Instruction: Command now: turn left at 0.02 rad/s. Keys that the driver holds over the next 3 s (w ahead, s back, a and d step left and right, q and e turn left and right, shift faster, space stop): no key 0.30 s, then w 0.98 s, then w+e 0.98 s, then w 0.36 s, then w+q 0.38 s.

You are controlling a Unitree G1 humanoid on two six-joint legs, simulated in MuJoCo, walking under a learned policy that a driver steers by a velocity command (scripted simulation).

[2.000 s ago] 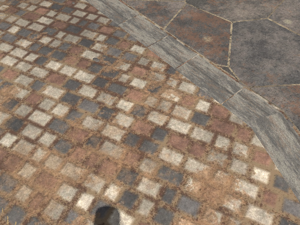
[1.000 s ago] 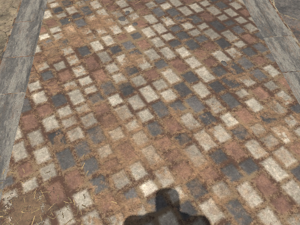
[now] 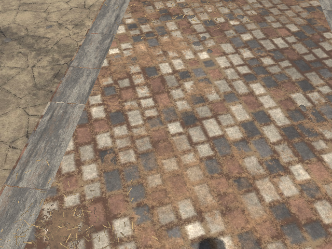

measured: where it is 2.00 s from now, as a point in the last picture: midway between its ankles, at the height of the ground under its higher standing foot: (176, 189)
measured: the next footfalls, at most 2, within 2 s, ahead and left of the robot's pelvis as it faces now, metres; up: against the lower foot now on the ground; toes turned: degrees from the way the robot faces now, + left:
left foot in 0.62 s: +0.10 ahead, +0.12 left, +0.00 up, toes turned +1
right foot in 1.06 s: +0.44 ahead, -0.04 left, +0.00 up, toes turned -4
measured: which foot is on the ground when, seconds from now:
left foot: down 0.00-0.38, up 0.40-0.60, down 0.62-1.00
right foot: down 0.00-0.60, up 0.62-1.00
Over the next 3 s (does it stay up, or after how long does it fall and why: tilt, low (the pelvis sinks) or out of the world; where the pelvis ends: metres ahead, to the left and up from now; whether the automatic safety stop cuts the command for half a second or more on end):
stays up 1.25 -0.25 0.00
